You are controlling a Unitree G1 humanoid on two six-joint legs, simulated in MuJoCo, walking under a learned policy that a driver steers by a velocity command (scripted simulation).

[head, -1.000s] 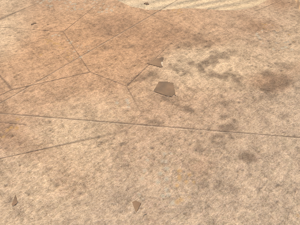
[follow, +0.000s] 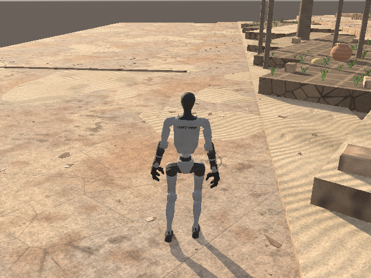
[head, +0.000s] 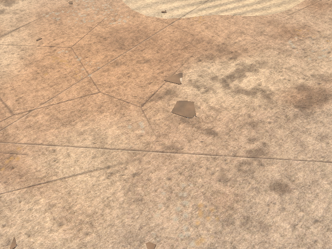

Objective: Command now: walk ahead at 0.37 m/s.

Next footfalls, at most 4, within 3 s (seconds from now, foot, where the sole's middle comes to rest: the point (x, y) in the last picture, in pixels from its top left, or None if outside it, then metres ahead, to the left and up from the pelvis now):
0.44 left None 0.42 0.13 -0.76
1.02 right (208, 198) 0.73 -0.11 -0.76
1.58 left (154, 143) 1.05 0.13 -0.76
2.14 right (204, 105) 1.31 -0.14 -0.76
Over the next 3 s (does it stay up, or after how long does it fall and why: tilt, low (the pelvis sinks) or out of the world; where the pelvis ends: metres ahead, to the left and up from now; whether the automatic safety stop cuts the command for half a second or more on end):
stays up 1.64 -0.15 0.02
